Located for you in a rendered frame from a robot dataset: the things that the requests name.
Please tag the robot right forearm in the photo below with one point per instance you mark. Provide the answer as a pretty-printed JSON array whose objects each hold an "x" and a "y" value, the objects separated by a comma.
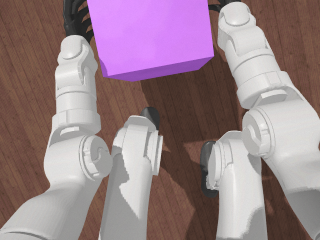
[{"x": 251, "y": 61}]

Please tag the left robot foot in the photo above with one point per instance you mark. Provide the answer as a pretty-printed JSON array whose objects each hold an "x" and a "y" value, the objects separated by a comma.
[{"x": 152, "y": 114}]

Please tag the robot left hand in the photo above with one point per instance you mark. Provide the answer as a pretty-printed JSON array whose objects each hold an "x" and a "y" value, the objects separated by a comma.
[{"x": 73, "y": 18}]

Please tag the robot left forearm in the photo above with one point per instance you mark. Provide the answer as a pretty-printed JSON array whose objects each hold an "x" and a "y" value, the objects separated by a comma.
[{"x": 75, "y": 92}]

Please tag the robot foot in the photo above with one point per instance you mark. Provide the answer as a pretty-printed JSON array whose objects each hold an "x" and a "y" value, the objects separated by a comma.
[
  {"x": 204, "y": 160},
  {"x": 152, "y": 114}
]

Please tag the right robot upper arm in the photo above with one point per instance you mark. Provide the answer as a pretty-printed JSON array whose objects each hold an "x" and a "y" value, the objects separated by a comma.
[{"x": 286, "y": 135}]

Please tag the robot right hand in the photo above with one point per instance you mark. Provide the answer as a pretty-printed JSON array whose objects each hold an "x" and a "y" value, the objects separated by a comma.
[{"x": 218, "y": 7}]

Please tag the carton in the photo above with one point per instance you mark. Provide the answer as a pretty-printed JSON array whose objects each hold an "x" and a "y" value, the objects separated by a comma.
[{"x": 143, "y": 39}]

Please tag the left robot upper arm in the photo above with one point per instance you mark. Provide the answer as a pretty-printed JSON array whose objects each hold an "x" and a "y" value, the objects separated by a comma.
[{"x": 75, "y": 169}]

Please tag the right robot foot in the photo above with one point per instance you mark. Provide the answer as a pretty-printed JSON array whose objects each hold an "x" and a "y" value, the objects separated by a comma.
[{"x": 204, "y": 160}]

